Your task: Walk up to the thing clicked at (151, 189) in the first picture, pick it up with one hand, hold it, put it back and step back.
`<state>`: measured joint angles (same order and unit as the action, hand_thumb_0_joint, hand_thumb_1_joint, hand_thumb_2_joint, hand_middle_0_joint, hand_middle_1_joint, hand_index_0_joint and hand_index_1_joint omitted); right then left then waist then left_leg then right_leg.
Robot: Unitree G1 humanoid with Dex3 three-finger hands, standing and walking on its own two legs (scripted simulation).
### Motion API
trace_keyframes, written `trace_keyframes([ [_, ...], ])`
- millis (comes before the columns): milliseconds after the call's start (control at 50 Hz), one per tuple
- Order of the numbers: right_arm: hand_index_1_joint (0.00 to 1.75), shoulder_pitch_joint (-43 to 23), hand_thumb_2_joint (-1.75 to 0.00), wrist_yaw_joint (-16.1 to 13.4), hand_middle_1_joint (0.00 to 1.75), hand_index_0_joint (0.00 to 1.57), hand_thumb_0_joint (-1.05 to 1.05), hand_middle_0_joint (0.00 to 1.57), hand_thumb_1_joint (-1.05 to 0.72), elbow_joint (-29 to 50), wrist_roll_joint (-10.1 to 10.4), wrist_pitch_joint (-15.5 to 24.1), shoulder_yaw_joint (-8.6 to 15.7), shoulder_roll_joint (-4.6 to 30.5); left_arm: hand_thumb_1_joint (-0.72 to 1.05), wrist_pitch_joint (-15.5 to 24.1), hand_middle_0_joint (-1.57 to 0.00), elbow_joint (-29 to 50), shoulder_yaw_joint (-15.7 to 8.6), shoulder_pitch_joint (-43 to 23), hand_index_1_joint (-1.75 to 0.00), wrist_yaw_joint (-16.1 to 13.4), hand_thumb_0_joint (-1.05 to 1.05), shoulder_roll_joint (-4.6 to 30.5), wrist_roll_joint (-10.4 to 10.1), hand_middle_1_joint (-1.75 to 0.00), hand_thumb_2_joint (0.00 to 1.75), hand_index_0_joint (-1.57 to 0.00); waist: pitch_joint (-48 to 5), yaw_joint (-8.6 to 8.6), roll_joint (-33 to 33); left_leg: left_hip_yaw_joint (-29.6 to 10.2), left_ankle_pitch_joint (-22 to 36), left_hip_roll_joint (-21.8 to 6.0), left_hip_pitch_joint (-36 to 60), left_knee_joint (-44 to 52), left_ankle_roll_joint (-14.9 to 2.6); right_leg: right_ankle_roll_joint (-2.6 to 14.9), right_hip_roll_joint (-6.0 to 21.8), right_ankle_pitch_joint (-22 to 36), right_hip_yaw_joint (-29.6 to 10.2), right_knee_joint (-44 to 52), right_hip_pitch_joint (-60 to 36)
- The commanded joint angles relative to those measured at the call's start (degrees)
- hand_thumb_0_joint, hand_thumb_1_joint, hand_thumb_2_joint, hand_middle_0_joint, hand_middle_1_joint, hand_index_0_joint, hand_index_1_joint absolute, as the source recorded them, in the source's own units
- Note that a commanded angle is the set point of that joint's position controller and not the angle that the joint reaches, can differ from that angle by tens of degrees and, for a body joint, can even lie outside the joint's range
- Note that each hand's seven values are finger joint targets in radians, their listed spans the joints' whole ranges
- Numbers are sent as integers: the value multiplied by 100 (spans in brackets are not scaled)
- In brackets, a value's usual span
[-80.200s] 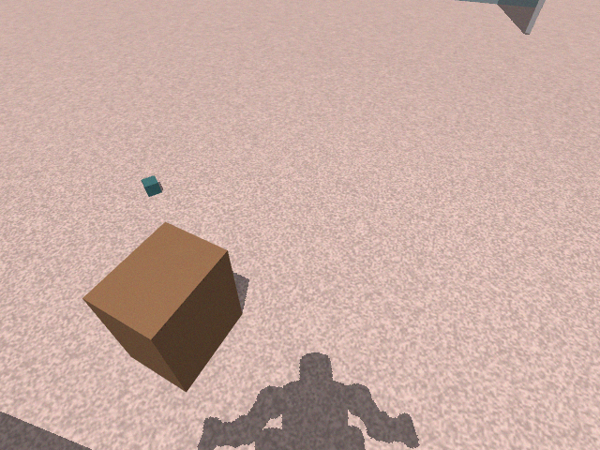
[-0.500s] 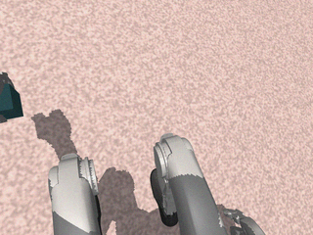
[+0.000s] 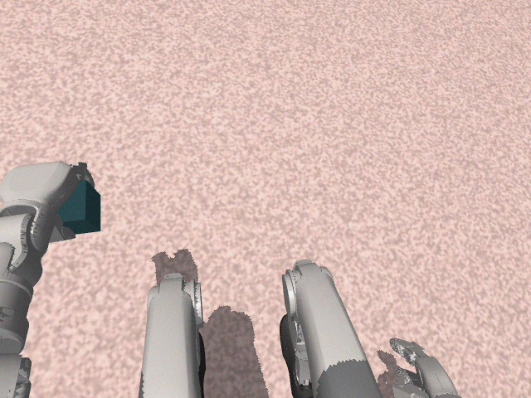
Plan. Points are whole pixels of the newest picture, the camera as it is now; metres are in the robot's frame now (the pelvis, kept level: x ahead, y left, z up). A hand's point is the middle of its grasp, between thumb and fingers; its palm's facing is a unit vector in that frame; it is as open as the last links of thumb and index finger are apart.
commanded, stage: lift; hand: left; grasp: from above
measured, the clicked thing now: (71, 208) +0.43 +0.28 -0.12
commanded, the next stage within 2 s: hold in 1.00 s
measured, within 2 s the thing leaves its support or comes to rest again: neither
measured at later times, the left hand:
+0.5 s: hand out of the picture +0.36 +0.25 +0.10, palm faces -0.45 -0.09 -0.89, open 9.8 cm
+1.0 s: hand out of the picture +0.37 +0.23 +0.19, palm faces -0.43 -0.09 -0.90, open 9.8 cm
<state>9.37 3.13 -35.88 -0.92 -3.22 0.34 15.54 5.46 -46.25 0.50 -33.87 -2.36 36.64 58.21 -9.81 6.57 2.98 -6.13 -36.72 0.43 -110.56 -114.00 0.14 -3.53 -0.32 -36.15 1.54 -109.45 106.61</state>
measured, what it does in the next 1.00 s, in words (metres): rises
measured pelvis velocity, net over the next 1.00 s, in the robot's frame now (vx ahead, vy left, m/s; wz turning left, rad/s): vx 0.06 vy -0.01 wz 0.04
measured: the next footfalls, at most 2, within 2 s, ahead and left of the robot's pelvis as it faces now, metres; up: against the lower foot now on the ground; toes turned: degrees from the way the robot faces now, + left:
none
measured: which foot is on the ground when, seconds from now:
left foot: down 0.00-1.00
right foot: down 0.00-1.00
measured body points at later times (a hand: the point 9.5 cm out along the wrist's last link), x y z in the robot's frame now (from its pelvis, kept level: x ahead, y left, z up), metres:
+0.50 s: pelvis +0.02 -0.01 +0.18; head +0.11 +0.00 +0.62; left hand +0.37 +0.26 +0.15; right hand +0.14 -0.27 +0.05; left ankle +0.08 +0.12 -0.43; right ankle +0.10 -0.15 -0.43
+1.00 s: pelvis +0.06 -0.01 +0.26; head +0.11 -0.01 +0.71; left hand +0.39 +0.23 +0.24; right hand +0.16 -0.27 +0.14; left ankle +0.08 +0.12 -0.43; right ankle +0.10 -0.15 -0.43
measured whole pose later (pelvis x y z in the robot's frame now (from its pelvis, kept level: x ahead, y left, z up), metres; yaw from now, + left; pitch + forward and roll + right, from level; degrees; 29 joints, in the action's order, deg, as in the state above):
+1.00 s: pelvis +0.06 -0.01 +0.26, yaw +2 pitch +10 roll -1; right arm 14.3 -2.6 -42.5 1.9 -0.2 2.4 14.3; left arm -2.2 -48.2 11.4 -19.7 -8.8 21.5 56.6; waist -4.4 3.1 2.0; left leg -0.5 -22.2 -1.6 -38.9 -50.8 0.6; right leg -1.8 -0.1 -21.1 -1.9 -49.1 38.3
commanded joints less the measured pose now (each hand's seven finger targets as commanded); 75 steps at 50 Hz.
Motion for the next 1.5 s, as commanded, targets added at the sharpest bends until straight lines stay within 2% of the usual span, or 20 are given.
trace_keyframes([
  [0, 30, 730, -90, -230, 30, 20, 0, 20, -90, 346, 100, 39, 441, 1095, 58, -102, -92, 1649, -553, -1647, -80, -214, 0, 1582, -147, -83, 87, -94, -3660, 39, 1089, 146, 654, -85, 3667, 2352, -168, 454, -121, 989, 350, 1694, -2281],
  [60, 30, 617, -90, -327, 30, 20, 0, 20, -90, 310, 143, 30, 421, 1016, 57, -208, -91, 1604, -542, -1395, -79, -237, 0, 1465, -143, -81, 86, -93, -3395, -21, 932, 188, 487, -98, 3990, 2795, -173, 439, -140, 855, 303, 2164, -2705],
  [100, 30, 572, -90, -353, 30, 20, 0, 20, -90, 285, 162, 48, 414, 963, 57, -278, -91, 1483, -324, -1032, -76, -245, 0, 1058, -157, -79, 82, -93, -3167, -11, 846, 191, 611, -106, 4234, 3050, -151, 446, -139, 901, 296, 2388, -2877],
  [180, 30, 478, -90, -428, 30, 20, 0, 20, -90, 241, 209, 71, 400, 898, 61, -407, -94, 1690, -294, -838, -76, -291, 0, 1023, -156, -79, 83, -96, -3087, -83, 750, 243, 799, -112, 4776, 3511, -136, 450, -160, 1015, 229, 2945, -3543],
  [260, 30, 446, -90, -517, 30, 20, 0, 20, -90, 183, 257, 156, 382, 806, 58, -470, -94, 1591, -108, -438, -73, -299, 0, 658, -214, -75, 81, -95, -2549, -103, 481, 277, 680, -100, 5140, 4085, -122, 443, -174, 917, 144, 3586, -4124],
  [400, 30, 467, -90, -642, 30, 20, 0, 20, -91, 43, 271, 375, 379, 721, 58, -404, -94, 1485, 150, -664, -74, -439, 0, 372, -175, -75, 78, -96, -1956, -73, 334, 259, 717, -118, 5862, 4943, -86, 444, -185, 937, -6, 4499, -4941],
  [440, 30, 470, -90, -649, 30, 20, 0, 20, -91, 17, 276, 429, 395, 709, 55, -401, -91, 1445, 143, -579, -74, -543, 0, 359, -162, -76, 78, -93, -1993, -160, 317, 319, 826, -79, 6124, 5137, -78, 445, -187, 936, -71, 4793, -5296],
  [480, 30, 489, -90, -650, 30, 20, 0, 20, -91, -19, 273, 475, 382, 678, 54, -414, -90, 1264, 307, -560, -74, -615, 0, 151, -149, -76, 77, -92, -1805, -161, 252, 318, 834, -72, 6277, 5380, -66, 437, -197, 942, -102, 5048, -5498],
  [560, 30, 518, -90, -661, 30, 20, 0, 20, -91, -108, 268, 544, 420, 708, 55, -474, -92, 963, 285, -593, -73, -761, 0, 117, -103, -74, 77, -94, -1647, -242, 263, 379, 986, -83, 6718, 5806, -47, 422, -205, 1109, -116, 5431, -5894],
  [600, 30, 564, -90, -665, 30, 20, 0, 20, -91, -114, 284, 561, 405, 663, 57, -528, -93, 910, 555, -618, -74, -787, 0, -168, -100, -75, 77, -95, -1614, -177, 175, 440, 1303, -73, 6964, 5946, -46, 431, -215, 1368, -130, 5640, -6119],
  [660, 30, 581, -90, -668, 30, 20, 0, 20, -91, -114, 295, 571, 424, 677, 56, -601, -94, 854, 441, -559, -72, -859, 0, -3, -145, -73, 78, -95, -1474, -265, 43, 554, 1496, -16, 7184, 6182, -64, 409, -199, 1486, -172, 6016, -6546],
  [860, 30, 524, -90, -644, 30, 20, 0, 20, -91, -75, 284, 521, 434, 639, 54, -767, -93, 908, 535, -535, -72, -912, 0, -161, -125, -72, 79, -94, -1448, -398, 83, 630, 2210, 30, 8104, 6875, -35, 372, -154, 2204, -234, 6683, -7452],
  [920, 30, 522, -90, -638, 30, 20, 0, 20, -90, -72, 309, 495, 448, 668, 54, -804, -94, 872, 598, -569, -69, -886, 0, -245, -149, -69, 77, -94, -1289, -309, 7, 622, 2286, 15, 8372, 7110, -24, 366, -151, 2270, -216, 6880, -7583],
  [960, 30, 505, -90, -641, 30, 20, 0, 20, -90, -65, 319, 476, 461, 677, 55, -825, -95, 861, 583, -459, -70, -875, 0, -229, -158, -70, 80, -95, -1299, -369, -34, 633, 2469, 8, 8581, 7225, -20, 367, -150, 2419, -201, 6995, -7731],
  [1100, 30, 480, -90, -628, 30, 20, 0, 20, -90, -73, 326, 472, 484, 650, 55, -755, -91, 812, 754, -364, -73, -691, 0, -450, -210, -75, 76, -93, -1006, -354, -122, 623, 2796, 11, 8839, 7567, -9, 363, -177, 2695, -204, 7264, -8027],
  [1140, 30, 435, -90, -626, 30, 20, 0, 20, -90, -34, 337, 454, 495, 680, 54, -731, -90, 860, 676, -383, -72, -639, 0, -269, -140, -74, 76, -93, -1062, -418, -151, 654, 2928, 33, 8955, 7636, -14, 365, -166, 2809, -214, 7349, -8191],
  [1240, 30, 416, -90, -614, 30, 20, 0, 20, -90, 4, 362, 410, 513, 682, 56, -679, -92, 1190, 706, -540, -72, -534, 0, -293, -140, -74, 79, -94, -1205, -440, -34, 665, 3384, 21, 9360, 7790, 12, 374, -179, 3184, -205, 7438, -8419],
  [1300, 30, 411, -90, -604, 30, 20, 0, 20, -90, 7, 357, 388, 507, 677, 57, -688, -92, 1037, 730, -344, -71, -503, 0, -374, -128, -73, 80, -94, -964, -420, -157, 658, 3470, 12, 9366, 7882, 18, 375, -194, 3234, -195, 7514, -8476],
  [1420, 30, 349, -89, -569, 30, 20, 0, 20, -89, 81, 360, 336, 548, 708, 56, -681, -90, 1304, 699, -389, -73, -383, 0, -292, -128, -75, 82, -92, -1134, -533, 49, 686, 3943, -17, 9692, 7991, 49, 394, -205, 3520, -164, 7585, -8746],
  [1480, 30, 325, -90, -565, 30, 20, 0, 20, -89, 100, 362, 309, 532, 702, 56, -717, -93, 1264, 724, -334, -72, -353, 0, -319, -103, -73, 85, -94, -1115, -494, -158, 732, 4104, 29, 9709, 7993, -19, 349, -176, 3867, -203, 7676, -8915],
])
